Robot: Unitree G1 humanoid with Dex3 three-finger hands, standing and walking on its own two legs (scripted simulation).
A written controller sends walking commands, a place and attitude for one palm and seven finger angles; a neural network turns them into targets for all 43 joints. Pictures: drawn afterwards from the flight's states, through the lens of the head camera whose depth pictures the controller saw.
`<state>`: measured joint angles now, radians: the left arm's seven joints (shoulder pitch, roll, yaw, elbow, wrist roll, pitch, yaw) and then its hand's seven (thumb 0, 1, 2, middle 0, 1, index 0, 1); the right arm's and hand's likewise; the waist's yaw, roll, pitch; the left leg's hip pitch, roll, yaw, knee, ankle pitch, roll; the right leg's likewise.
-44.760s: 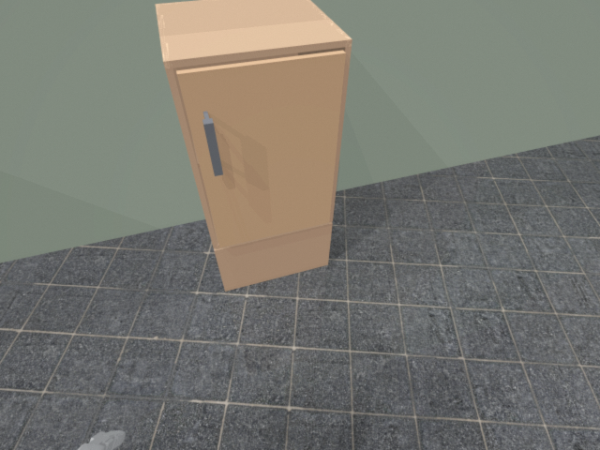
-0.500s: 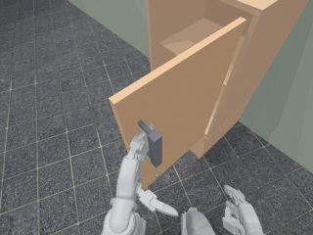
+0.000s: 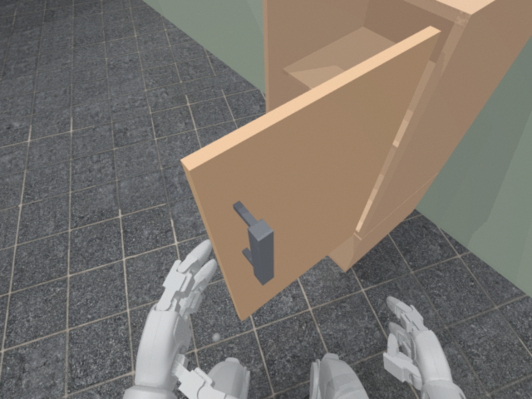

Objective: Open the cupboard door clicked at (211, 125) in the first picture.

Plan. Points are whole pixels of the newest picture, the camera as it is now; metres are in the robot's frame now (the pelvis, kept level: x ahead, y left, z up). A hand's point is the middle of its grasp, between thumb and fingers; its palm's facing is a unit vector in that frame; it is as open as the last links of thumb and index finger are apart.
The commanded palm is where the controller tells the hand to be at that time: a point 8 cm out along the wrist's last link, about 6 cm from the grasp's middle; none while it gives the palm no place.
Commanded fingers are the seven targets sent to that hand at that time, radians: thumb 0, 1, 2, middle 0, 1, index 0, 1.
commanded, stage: slide the hand sideways off the handle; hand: left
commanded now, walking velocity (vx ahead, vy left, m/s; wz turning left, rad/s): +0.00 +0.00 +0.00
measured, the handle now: (253, 245) +0.32 +0.05 +0.06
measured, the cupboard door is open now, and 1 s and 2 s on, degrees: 88 88 88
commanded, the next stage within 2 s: draw the hand back to the body in 0.24 s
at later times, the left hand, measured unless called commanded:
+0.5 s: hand (178, 344) +0.18 +0.11 +0.08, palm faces -0.10 -0.99 -0.04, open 16.3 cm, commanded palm +0.15 +0.18 +0.09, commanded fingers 0.00 -0.50 0.30 -0.15 -0.30 -0.15 -0.30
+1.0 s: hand (73, 313) +0.19 +0.20 +0.16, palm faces +0.12 -0.95 -0.30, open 15.3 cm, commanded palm +0.16 +0.25 +0.19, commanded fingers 0.00 -0.01 0.51 -0.17 -0.30 -0.17 -0.30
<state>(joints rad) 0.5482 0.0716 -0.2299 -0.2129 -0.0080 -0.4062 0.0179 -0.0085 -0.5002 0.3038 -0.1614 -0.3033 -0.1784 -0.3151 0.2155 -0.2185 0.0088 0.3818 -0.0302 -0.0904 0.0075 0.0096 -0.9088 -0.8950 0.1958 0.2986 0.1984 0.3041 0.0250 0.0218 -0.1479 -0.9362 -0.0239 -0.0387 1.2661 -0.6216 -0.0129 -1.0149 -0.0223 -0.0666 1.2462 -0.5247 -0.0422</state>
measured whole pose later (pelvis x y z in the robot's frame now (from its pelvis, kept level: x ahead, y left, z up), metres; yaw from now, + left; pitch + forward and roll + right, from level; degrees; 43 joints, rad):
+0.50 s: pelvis -0.01 +0.02 +0.00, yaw -1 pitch +15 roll -1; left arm 0.60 0.16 -0.16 -0.38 -0.06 -0.32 -0.05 -0.01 -0.50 0.30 -0.15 -0.30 -0.15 -0.30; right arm 0.25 -0.21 0.01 0.35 0.00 -0.08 -0.02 0.01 -0.91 -0.89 0.20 0.30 0.20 0.30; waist 0.02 0.03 -0.15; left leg -0.94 -0.02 -0.04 1.31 -0.63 0.01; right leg -1.01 -0.02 -0.06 1.26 -0.52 -0.02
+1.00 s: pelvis +0.02 +0.03 +0.06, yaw -1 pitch +6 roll -2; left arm 0.71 0.28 0.03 -0.54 -0.04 -0.03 0.06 -0.01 -0.31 0.38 -0.16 -0.30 -0.16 -0.30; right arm 0.32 -0.22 0.03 0.39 0.02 -0.08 -0.10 0.01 -0.91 -0.90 0.20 0.30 0.20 0.30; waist 0.03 0.06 -0.14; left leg -0.53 -0.02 -0.03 0.95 -0.53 0.03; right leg -0.58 -0.01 -0.05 0.89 -0.42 0.00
